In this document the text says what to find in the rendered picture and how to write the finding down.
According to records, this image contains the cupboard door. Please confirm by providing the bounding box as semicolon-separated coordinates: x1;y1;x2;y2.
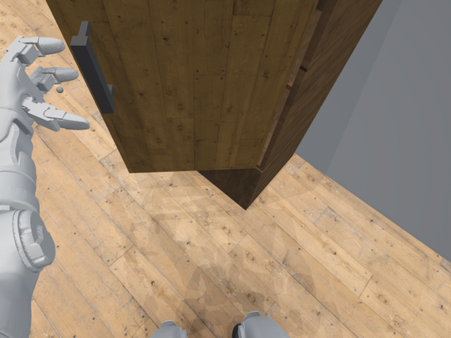
46;0;319;173

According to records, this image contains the handle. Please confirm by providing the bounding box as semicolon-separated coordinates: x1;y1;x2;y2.
70;20;115;113

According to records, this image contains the left robot upper arm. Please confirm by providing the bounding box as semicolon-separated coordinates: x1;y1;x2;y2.
0;209;56;338

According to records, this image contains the robot left hand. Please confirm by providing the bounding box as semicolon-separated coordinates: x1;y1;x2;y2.
0;36;90;132

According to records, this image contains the robot left forearm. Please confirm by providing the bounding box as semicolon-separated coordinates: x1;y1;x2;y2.
0;108;39;214

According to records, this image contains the right robot shin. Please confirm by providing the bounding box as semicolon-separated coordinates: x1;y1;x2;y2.
243;311;260;322

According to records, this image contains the right robot thigh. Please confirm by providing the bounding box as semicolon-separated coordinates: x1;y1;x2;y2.
238;316;290;338

